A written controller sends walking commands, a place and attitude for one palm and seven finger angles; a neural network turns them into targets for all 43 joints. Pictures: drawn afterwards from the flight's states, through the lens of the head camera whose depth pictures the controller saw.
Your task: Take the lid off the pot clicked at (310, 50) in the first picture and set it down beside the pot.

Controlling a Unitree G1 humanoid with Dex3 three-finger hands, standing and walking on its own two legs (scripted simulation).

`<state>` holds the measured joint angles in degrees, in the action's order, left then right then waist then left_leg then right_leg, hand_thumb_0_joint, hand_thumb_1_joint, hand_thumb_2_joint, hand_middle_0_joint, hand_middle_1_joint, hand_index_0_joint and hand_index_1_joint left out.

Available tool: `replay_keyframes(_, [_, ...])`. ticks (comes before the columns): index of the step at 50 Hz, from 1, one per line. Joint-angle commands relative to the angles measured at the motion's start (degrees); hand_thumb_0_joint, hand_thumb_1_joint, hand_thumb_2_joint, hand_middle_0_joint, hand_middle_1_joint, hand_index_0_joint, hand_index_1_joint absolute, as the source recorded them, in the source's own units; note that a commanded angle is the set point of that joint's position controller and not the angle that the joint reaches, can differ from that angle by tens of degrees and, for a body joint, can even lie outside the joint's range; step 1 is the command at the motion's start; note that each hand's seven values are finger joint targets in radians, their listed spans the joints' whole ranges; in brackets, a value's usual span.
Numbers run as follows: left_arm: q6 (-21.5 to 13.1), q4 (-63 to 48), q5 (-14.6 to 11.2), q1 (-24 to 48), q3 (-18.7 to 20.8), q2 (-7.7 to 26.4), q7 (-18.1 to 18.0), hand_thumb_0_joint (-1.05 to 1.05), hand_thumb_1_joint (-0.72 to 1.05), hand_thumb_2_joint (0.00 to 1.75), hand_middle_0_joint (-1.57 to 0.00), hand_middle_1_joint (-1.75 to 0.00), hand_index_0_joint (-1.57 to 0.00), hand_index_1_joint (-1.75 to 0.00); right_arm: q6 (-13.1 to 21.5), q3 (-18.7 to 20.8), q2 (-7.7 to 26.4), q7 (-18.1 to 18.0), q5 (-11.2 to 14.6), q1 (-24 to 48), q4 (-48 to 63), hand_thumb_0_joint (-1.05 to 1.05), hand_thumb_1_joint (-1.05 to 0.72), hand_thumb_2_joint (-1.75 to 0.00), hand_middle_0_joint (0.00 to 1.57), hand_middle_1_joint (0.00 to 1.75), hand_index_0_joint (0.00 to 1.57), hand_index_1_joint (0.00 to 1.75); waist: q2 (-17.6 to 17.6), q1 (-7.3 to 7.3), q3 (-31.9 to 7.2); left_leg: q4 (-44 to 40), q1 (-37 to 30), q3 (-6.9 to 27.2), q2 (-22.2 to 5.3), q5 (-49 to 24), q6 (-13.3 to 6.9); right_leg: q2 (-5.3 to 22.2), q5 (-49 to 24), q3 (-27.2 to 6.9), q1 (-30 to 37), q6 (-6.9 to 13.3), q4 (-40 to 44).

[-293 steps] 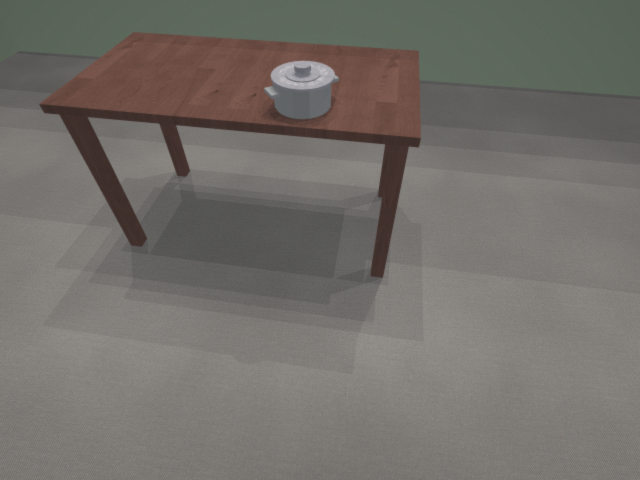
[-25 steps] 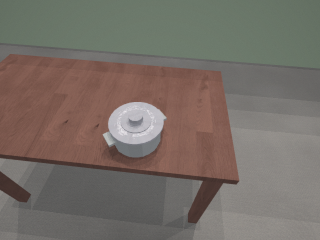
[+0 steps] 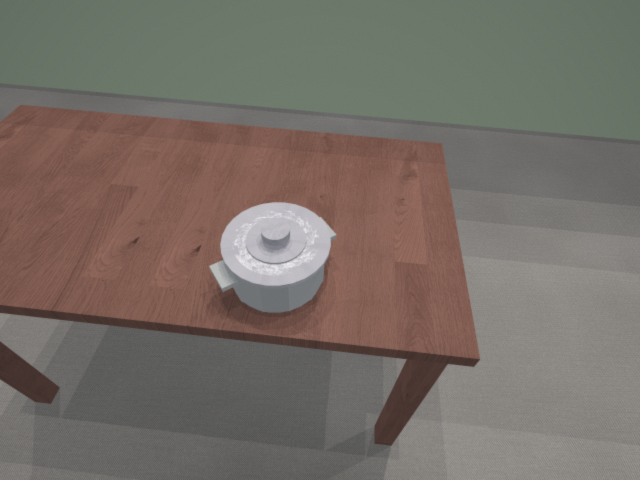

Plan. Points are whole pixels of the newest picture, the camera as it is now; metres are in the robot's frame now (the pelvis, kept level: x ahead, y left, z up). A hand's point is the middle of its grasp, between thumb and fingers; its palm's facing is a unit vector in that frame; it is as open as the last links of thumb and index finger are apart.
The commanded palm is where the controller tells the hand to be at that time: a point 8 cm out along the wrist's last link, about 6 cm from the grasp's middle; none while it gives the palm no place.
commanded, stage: look again from close up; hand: left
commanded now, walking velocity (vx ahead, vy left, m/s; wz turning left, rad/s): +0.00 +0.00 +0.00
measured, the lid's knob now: (275, 232) +0.48 +0.11 +0.01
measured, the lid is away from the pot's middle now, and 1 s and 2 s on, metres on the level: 0.00 0.00 0.00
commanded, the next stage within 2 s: lift the closed hand beside the body in 0.60 s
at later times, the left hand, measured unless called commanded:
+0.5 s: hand out of the picture -0.03 +0.17 -0.18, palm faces +0.02 -0.99 -0.14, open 7.4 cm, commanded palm none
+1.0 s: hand out of the picture +0.13 +0.20 -0.08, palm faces +0.12 -0.97 -0.21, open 5.6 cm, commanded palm +0.07 +0.25 -0.06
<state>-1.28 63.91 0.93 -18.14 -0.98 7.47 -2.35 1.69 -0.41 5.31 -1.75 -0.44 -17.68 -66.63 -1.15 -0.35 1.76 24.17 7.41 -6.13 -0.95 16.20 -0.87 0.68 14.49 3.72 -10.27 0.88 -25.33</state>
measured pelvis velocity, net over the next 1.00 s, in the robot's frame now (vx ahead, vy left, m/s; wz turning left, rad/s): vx -0.02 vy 0.02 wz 0.02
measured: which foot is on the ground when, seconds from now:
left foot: down 0.00-1.00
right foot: down 0.00-1.00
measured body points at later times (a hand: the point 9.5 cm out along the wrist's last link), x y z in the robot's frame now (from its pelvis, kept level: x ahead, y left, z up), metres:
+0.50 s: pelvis +0.00 +0.02 +0.00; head +0.01 +0.03 +0.45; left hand -0.03 +0.22 -0.17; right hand -0.03 -0.18 -0.16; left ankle -0.03 +0.10 -0.74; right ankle -0.01 -0.11 -0.74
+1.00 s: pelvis -0.02 +0.02 -0.01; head -0.04 +0.03 +0.44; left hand +0.12 +0.25 -0.06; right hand +0.14 -0.23 -0.09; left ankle -0.03 +0.10 -0.74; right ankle -0.01 -0.11 -0.74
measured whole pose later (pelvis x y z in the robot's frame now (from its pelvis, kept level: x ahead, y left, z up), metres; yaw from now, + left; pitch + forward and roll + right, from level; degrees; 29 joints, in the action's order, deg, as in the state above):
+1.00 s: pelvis -0.02 +0.02 -0.01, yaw +1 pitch -1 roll +0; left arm -0.4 14.8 0.1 -25.5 -0.6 9.0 -4.9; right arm 11.2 1.8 14.3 0.2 1.9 -11.9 -40.9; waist -0.3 0.9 -1.7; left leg 30.7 12.7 -5.7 1.3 17.6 -3.0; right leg 3.5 15.8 3.9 -15.0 -1.0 -31.6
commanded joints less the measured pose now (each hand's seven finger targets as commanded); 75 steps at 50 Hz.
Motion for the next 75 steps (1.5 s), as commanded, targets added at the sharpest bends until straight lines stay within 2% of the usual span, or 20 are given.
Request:
replay_keyframes(1, [-0.6,-0.8,-0.1,-5.3,0.8,4.5,-0.4,0.00,0.90,0.90,-0.20,-0.30,-0.20,-0.30,0.5,0.9,4.7,-0.2,0.2,-5.3,0.8,0.00,-0.90,-0.90,0.20,0.30,0.20,0.30,1.8,0.03,2.5,-4.7,0.9,5.6,-6.1,-10.3,-1.3,6.2,-10.8,-6.1,-2.1,1.7,4.4])
replay_keyframes(34, [-0.3,-0.5,0.1,-6.9,0.7,3.3,-0.6,0.00,0.90,0.90,-0.20,-0.30,-0.20,-0.30,0.8,0.9,4.0,-0.2,0.3,-6.4,1.0,0.00,-0.90,-0.90,0.20,0.30,0.20,0.30,2.1,0.02,3.6,-5.5,2.3,6.1,-6.3,-9.0,-2.1,6.0,-8.4,-5.8,-3.5,1.1,3.5])
replay_keyframes(35, [-0.8,1.2,0.7,-6.8,0.7,6.4,-2.3,0.00,0.90,0.90,-0.20,-0.30,-0.20,-0.30,0.7,1.0,8.4,0.1,0.5,0.1,6.1,0.00,-0.90,-0.90,0.20,0.30,0.20,0.30,3.3,-0.52,4.6,5.2,7.3,5.5,-6.8,-21.5,0.0,8.0,-23.7,-6.8,-3.5,0.4,1.4])
replay_keyframes(36, [-9.6,-73.4,-6.6,31.5,-4.1,12.1,-2.2,0.00,0.90,0.90,-0.24,-0.35,-0.24,-0.35,11.0,0.8,16.5,0.4,4.9,2.0,27.1,0.00,-0.90,-0.90,0.20,0.30,0.20,0.30,11.3,0.21,-22.3,-2.0,-3.5,9.2,-0.7,-19.8,2.3,3.1,-16.8,-3.1,3.9,1.4,-2.3])
replay_keyframes(37, [-6.4,-73.5,-5.3,23.0,2.4,19.3,-7.1,0.00,0.90,0.90,-0.29,-0.40,-0.29,-0.40,15.2,0.8,13.4,-1.2,5.9,6.3,24.8,0.00,-0.90,-0.90,0.20,0.30,0.20,0.30,11.8,0.56,-20.5,0.2,-4.9,8.2,-2.0,-16.3,2.6,2.1,-10.8,-2.6,1.2,1.5,-4.6])
replay_keyframes(38, [1.2,-62.2,-3.6,-1.8,-5.9,4.3,-7.4,0.00,0.90,0.90,-0.33,-0.44,-0.33,-0.44,16.8,0.5,11.2,-1.1,6.3,6.1,25.7,0.00,-0.90,-0.90,0.20,0.30,0.20,0.30,13.2,-0.50,-15.9,-2.3,-2.1,9.1,-2.6,-16.5,3.3,1.9,-4.7,0.1,-1.8,1.9,-4.1])
replay_keyframes(39, [5.1,-56.6,-4.3,-3.2,-12.7,-4.2,-6.4,0.00,0.90,0.90,-0.38,-0.49,-0.38,-0.49,17.4,-0.1,12.5,-0.4,6.3,6.1,23.5,0.00,-0.90,-0.90,0.20,0.30,0.20,0.30,8.0,1.10,-6.4,-2.9,1.1,9.6,-2.0,-12.9,2.1,1.2,-5.6,1.2,-3.4,1.2,-2.1])
replay_keyframes(40, [4.8,-55.8,-3.4,-1.7,-16.6,-7.0,-5.4,0.00,0.90,0.90,-0.42,-0.54,-0.42,-0.54,18.2,-0.1,13.8,0.3,5.3,5.0,24.5,0.00,-0.90,-0.90,0.20,0.30,0.20,0.30,4.2,2.21,-1.7,-2.8,2.0,10.4,-1.5,-10.4,1.1,0.6,-5.6,1.7,-4.8,0.8,-1.1])
replay_keyframes(41, [4.1,-49.9,-1.6,-2.3,-15.2,-5.6,-5.3,0.00,0.90,0.90,-0.46,-0.59,-0.46,-0.59,17.9,0.4,14.9,0.6,3.9,5.1,24.5,0.00,-0.90,-0.90,0.20,0.30,0.20,0.30,0.3,2.69,1.4,-2.2,4.1,11.0,-1.4,-9.6,0.3,0.1,-4.9,2.2,-6.7,0.6,-1.0])
replay_keyframes(43, [2.7,-42.5,0.3,-8.3,-6.5,0.4,-5.0,0.00,0.90,0.90,-0.55,-0.68,-0.55,-0.68,15.7,2.6,15.9,1.6,2.5,5.1,27.0,0.00,-0.90,-0.90,0.20,0.30,0.20,0.30,-8.3,0.03,0.9,-1.0,7.9,10.7,-1.6,-8.7,0.4,-0.2,-2.9,2.8,-7.3,0.5,-1.9])
replay_keyframes(46, [0.1,-51.6,-0.5,-21.6,4.2,7.7,-3.3,0.00,0.90,0.90,-0.68,-0.83,-0.68,-0.83,13.4,4.0,15.0,2.2,2.1,10.0,33.8,0.00,-0.90,-0.90,0.20,0.30,0.20,0.30,-7.3,-4.07,-2.9,-1.7,9.9,8.2,-0.9,-6.1,1.0,0.7,-0.4,1.7,-2.0,0.7,-2.0])
replay_keyframes(47, [-0.5,-52.8,-0.8,-23.0,6.6,9.4,-3.1,0.00,0.90,0.90,-0.73,-0.88,-0.73,-0.88,12.5,4.1,14.8,2.1,2.5,11.1,35.2,0.00,-0.90,-0.90,0.20,0.30,0.20,0.30,-2.7,-4.34,-2.4,-1.7,10.4,7.4,-0.7,-6.2,1.4,1.1,-0.9,1.4,-1.1,1.0,-2.1])
replay_keyframes(51, [-3.5,-59.0,-1.5,-16.2,4.8,7.3,-1.8,0.00,0.90,0.90,-0.90,-1.07,-0.90,-1.07,9.9,3.7,14.1,1.6,3.0,11.8,40.9,0.00,-0.90,-0.90,0.20,0.30,0.20,0.30,1.0,-1.32,2.5,-0.6,11.2,6.0,0.1,-2.2,0.8,0.8,-0.7,0.5,-5.3,0.8,-1.6])
replay_keyframes(52, [-4.2,-59.5,-1.5,-14.1,7.2,9.6,-2.1,0.00,0.90,0.90,-0.95,-1.12,-0.95,-1.12,9.2,3.8,14.2,1.2,3.1,11.3,41.4,0.00,-0.90,-0.90,0.20,0.30,0.20,0.30,1.1,-0.94,2.1,-0.1,11.4,5.7,0.2,-1.4,0.8,0.8,-0.6,0.4,-5.6,0.8,-1.0])
replay_keyframes(56, [-5.6,-68.9,-1.9,-9.0,5.8,9.1,-2.3,0.00,0.90,0.90,-1.12,-1.31,-1.12,-1.31,9.0,3.0,13.4,-0.2,2.6,10.2,44.1,0.00,-0.90,-0.90,0.20,0.30,0.20,0.30,7.7,-0.36,-4.1,1.2,6.9,5.3,0.8,-3.5,0.3,0.5,-2.8,-0.5,-4.8,0.9,-1.0])
replay_keyframes(59, [-4.6,-67.9,-1.7,-8.0,5.1,8.6,-2.7,0.00,0.90,0.90,-1.26,-1.45,-1.26,-1.45,8.6,2.6,13.5,-0.9,2.2,9.8,44.3,0.00,-0.90,-0.90,0.20,0.30,0.20,0.30,3.6,0.62,-4.2,2.5,7.1,5.4,1.0,-4.4,-0.1,0.2,-3.9,-0.1,-5.8,0.5,-0.9])
replay_keyframes(65, [-3.2,-68.5,-1.7,-11.8,8.6,11.3,-3.1,0.00,0.90,0.90,-1.30,-1.50,-1.30,-1.50,8.3,2.3,13.5,-1.7,1.6,10.5,43.7,0.00,-0.90,-0.90,0.20,0.30,0.20,0.30,3.8,-0.75,-7.6,3.9,6.1,5.2,1.1,-10.1,-0.3,0.6,-8.9,0.1,-3.0,0.4,-1.8])
replay_keyframes(70, [-2.4,-66.8,-1.4,-13.9,10.7,12.7,-3.4,0.00,0.90,0.90,-1.30,-1.50,-1.30,-1.50,8.3,2.2,13.4,-2.1,1.5,11.7,42.1,0.00,-0.90,-0.90,0.20,0.30,0.20,0.30,0.8,-1.38,-7.7,4.3,6.6,5.2,1.0,-12.7,-0.6,0.9,-10.9,0.5,-2.3,0.1,-2.2])
replay_keyframes(74, [-3.0,-73.5,-1.6,-15.6,12.2,14.6,-3.7,0.00,0.90,0.90,-1.30,-1.50,-1.30,-1.50,9.6,2.2,12.9,-2.2,1.6,12.3,41.7,0.00,-0.90,-0.90,0.20,0.30,0.20,0.30,4.4,-2.65,-10.6,3.8,4.1,5.3,0.7,-15.7,-0.6,1.4,-11.9,0.3,-0.3,0.2,-2.2])
replay_keyframes(75, [-2.7,-72.8,-1.6,-17.7,11.4,13.4,-3.7,0.00,0.90,0.90,-1.30,-1.50,-1.30,-1.50,9.9,2.3,12.5,-2.2,1.5,12.4,41.1,0.00,-0.90,-0.90,0.20,0.30,0.20,0.30,3.0,-2.60,-9.4,3.8,4.2,5.3,0.6,-15.7,-0.8,1.3,-11.8,0.5,-0.7,0.0,-2.1])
